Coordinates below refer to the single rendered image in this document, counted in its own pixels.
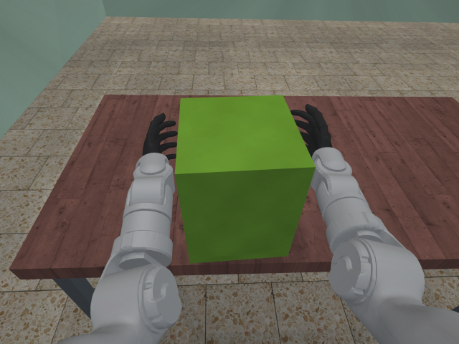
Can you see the left robot upper arm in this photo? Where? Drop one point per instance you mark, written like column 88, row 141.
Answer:
column 133, row 306

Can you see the table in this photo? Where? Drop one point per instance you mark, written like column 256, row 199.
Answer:
column 403, row 151

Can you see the robot right hand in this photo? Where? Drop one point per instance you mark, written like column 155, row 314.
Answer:
column 317, row 135

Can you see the right robot upper arm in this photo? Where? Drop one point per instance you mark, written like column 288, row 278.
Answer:
column 383, row 286

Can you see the robot left hand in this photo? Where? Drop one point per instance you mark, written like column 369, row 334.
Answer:
column 153, row 138

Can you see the carton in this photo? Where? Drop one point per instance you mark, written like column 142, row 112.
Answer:
column 242, row 174

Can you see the robot left forearm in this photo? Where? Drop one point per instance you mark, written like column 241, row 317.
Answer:
column 145, row 233

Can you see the robot right forearm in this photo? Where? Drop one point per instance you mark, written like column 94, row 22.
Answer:
column 342, row 204

